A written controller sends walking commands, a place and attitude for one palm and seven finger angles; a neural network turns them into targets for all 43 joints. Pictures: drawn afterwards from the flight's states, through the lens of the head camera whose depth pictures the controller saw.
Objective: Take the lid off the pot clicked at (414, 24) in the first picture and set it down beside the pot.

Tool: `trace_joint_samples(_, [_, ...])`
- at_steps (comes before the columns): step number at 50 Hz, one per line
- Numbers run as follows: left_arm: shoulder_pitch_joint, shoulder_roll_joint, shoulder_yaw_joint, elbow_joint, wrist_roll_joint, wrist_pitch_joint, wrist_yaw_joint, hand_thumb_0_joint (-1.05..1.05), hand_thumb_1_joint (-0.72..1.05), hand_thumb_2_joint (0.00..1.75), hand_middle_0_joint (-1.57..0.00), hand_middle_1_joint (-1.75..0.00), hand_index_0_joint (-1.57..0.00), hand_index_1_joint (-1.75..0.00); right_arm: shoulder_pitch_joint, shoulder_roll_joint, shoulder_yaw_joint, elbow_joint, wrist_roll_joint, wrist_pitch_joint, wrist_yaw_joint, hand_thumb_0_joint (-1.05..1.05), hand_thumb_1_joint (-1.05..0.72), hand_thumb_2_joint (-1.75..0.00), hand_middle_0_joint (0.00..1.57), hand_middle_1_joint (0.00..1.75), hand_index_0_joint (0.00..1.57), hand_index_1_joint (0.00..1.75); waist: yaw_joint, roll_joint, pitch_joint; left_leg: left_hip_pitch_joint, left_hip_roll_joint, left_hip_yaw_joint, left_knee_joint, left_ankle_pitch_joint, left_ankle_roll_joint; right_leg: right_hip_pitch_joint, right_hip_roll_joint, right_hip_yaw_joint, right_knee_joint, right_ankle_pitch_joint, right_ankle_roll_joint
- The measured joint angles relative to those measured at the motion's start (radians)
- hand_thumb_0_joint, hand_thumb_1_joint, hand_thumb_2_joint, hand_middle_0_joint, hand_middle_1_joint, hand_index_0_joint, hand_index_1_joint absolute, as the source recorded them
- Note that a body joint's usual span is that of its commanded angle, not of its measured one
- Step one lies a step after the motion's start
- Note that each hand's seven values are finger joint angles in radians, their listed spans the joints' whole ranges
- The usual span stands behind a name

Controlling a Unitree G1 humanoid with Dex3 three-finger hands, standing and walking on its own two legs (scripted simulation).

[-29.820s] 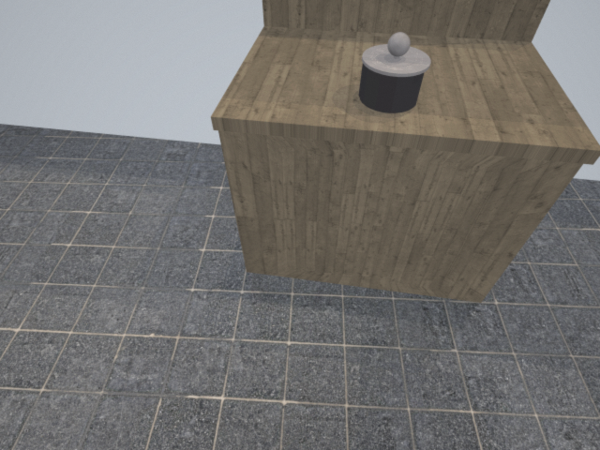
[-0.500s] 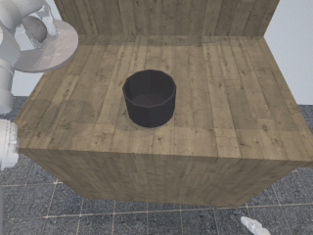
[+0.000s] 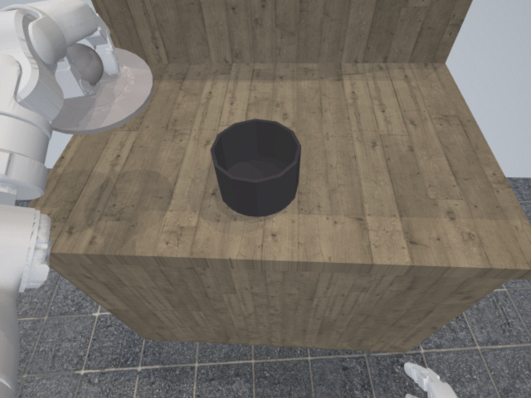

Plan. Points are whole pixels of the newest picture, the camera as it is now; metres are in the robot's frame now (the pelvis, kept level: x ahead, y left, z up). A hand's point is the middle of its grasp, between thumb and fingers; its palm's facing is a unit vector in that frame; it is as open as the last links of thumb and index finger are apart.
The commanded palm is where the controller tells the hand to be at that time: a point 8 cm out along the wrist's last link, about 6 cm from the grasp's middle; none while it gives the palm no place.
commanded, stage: lower the lid onto the table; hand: left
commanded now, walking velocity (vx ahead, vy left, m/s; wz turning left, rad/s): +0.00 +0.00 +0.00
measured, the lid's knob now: (80, 65) +0.49 +0.25 +0.25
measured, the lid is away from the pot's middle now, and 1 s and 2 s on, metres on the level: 0.23 0.24 0.24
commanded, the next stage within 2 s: none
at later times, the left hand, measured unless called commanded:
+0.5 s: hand (91, 102) +0.46 +0.24 +0.21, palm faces -0.30 -0.06 -0.95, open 7.5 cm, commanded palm +0.45 +0.25 +0.29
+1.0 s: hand (90, 127) +0.46 +0.26 +0.17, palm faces -0.37 -0.09 -0.92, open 7.5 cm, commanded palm +0.45 +0.26 +0.25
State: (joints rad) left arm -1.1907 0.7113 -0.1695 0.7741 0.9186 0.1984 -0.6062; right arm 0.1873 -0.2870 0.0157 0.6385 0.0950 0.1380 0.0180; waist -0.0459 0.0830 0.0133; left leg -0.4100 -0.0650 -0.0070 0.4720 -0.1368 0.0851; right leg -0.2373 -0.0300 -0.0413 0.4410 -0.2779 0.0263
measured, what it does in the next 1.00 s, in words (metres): stands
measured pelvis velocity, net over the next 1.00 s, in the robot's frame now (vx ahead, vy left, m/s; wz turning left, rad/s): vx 0.01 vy -0.01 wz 0.00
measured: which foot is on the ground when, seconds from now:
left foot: down 0.00-1.00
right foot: down 0.00-1.00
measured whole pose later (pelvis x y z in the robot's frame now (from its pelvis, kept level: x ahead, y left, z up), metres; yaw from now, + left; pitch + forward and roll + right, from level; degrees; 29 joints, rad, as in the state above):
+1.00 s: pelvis +0.01 -0.01 +0.00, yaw +0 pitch +5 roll -2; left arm -0.99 0.75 -0.10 0.77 0.88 0.06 -0.58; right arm 0.21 -0.30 -0.01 0.65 0.09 0.15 0.00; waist -0.06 0.06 0.04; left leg -0.42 -0.04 -0.02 0.50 -0.17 0.07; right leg -0.22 0.00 -0.05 0.42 -0.28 0.02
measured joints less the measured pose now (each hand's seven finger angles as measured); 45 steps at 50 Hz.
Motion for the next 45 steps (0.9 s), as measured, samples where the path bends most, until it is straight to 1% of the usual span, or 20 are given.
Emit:
trace_joint_samples(4, [0.014,-0.002,-0.017,-0.007,0.004,0.002,-0.002,0.0,0.17,0.94,-0.66,-0.88,-0.7,-0.9,0.009,0.001,-0.002,-0.001,0.0,-0.003,-0.005,0.01,-0.91,-0.9,0.2,0.3,0.2,0.3,0.001,-0.009,0.008,0.003,0.002,-0.002,0.001,0.0,-0.002,0.003,0.003,-0.002,0.0,0.0,-0.006])
trace_joint_samples(6, [0.027,-0.003,-0.023,-0.028,0.0,-0.005,0.0,0.0,0.17,0.94,-0.66,-0.88,-0.7,-0.9,0.017,-0.001,-0.005,-0.001,-0.004,-0.009,-0.008,0.01,-0.91,-0.9,0.2,0.3,0.2,0.3,0.002,-0.01,0.011,0.003,0.002,-0.006,0.002,0.001,-0.003,0.006,0.004,-0.006,-0.002,0.001,-0.009])
trace_joint_samples(8, [0.034,-0.006,-0.011,-0.028,-0.002,-0.019,0.005,0.0,0.17,0.94,-0.66,-0.88,-0.7,-0.9,0.02,-0.004,-0.006,0.005,-0.005,-0.014,-0.012,0.01,-0.91,-0.9,0.2,0.3,0.2,0.3,0.002,-0.011,0.012,0.003,0.003,-0.009,0.004,-0.001,-0.004,0.008,0.005,-0.008,-0.004,0.001,-0.009])
trace_joint_samples(11, [0.049,0.007,0.01,-0.028,-0.007,-0.032,0.007,0.0,0.17,0.94,-0.66,-0.88,-0.7,-0.9,0.023,-0.006,-0.007,0.008,-0.007,-0.015,-0.013,0.01,-0.91,-0.9,0.2,0.3,0.2,0.3,-0.003,-0.013,0.012,0.003,0.006,-0.008,0.005,-0.004,-0.006,0.01,0.008,-0.006,-0.006,0.001,-0.007])
trace_joint_samples(16, [0.06,0.006,-0.007,-0.027,-0.009,-0.025,0.013,0.0,0.17,0.94,-0.66,-0.88,-0.7,-0.9,0.032,-0.012,-0.017,0.011,-0.003,-0.012,-0.008,0.01,-0.91,-0.9,0.2,0.3,0.2,0.3,0.0,-0.011,0.01,0.004,0.007,-0.011,0.009,-0.007,-0.008,0.013,0.009,-0.008,-0.007,-0.001,-0.008])
trace_joint_samples(24, [0.106,0.001,0.011,-0.039,-0.017,-0.05,0.01,0.0,0.17,0.94,-0.66,-0.88,-0.7,-0.9,0.019,-0.01,-0.013,0.01,-0.003,-0.008,-0.012,0.01,-0.91,-0.9,0.2,0.3,0.2,0.3,-0.003,-0.01,0.019,0.006,0.011,-0.012,0.012,-0.011,-0.011,0.016,0.014,-0.008,-0.007,-0.002,-0.007])
trace_joint_samples(27, [0.105,0.004,0.021,-0.012,-0.023,-0.065,0.017,0.0,0.17,0.94,-0.66,-0.88,-0.7,-0.9,0.016,-0.008,-0.011,0.009,-0.003,-0.01,-0.014,0.01,-0.91,-0.9,0.2,0.3,0.2,0.3,-0.007,-0.012,0.02,0.005,0.014,-0.013,0.015,-0.014,-0.014,0.017,0.017,-0.009,-0.009,-0.002,-0.007])
trace_joint_samples(35, [0.148,0.032,0.057,-0.01,-0.017,-0.091,0.026,0.0,0.17,0.94,-0.66,-0.88,-0.7,-0.9,0.025,-0.012,-0.016,0.002,-0.004,-0.003,-0.01,0.01,-0.91,-0.9,0.2,0.3,0.2,0.3,-0.013,-0.015,0.016,0.001,0.02,-0.011,0.021,-0.022,-0.018,0.015,0.023,-0.005,-0.011,-0.005,-0.01])
trace_joint_samples(39, [0.152,0.034,0.048,0.016,-0.025,-0.095,0.026,0.0,0.17,0.94,-0.65,-0.88,-0.7,-0.9,0.027,-0.018,-0.018,0.008,0.003,0.007,-0.012,0.01,-0.91,-0.9,0.2,0.3,0.2,0.3,-0.011,-0.016,0.02,0.0,0.021,-0.014,0.026,-0.026,-0.018,0.017,0.025,-0.008,-0.012,-0.006,-0.01])
trace_joint_samples(42, [0.18,0.04,0.048,-0.011,-0.026,-0.102,0.022,0.0,0.17,0.94,-0.65,-0.88,-0.7,-0.9,0.027,-0.02,-0.021,0.007,0.0,0.011,-0.014,0.01,-0.91,-0.9,0.2,0.3,0.2,0.3,-0.01,-0.017,0.025,-0.002,0.022,-0.015,0.027,-0.027,-0.018,0.018,0.026,-0.009,-0.015,-0.005,-0.011])
trace_joint_samples(45, [0.188,0.033,0.045,-0.015,-0.032,-0.117,0.026,0.0,0.17,0.94,-0.65,-0.88,-0.7,-0.9,0.027,-0.022,-0.022,0.013,0.0,0.01,-0.019,0.01,-0.91,-0.9,0.2,0.3,0.2,0.3,-0.007,-0.017,0.027,-0.004,0.021,-0.018,0.029,-0.027,-0.018,0.019,0.026,-0.012,-0.017,-0.005,-0.01])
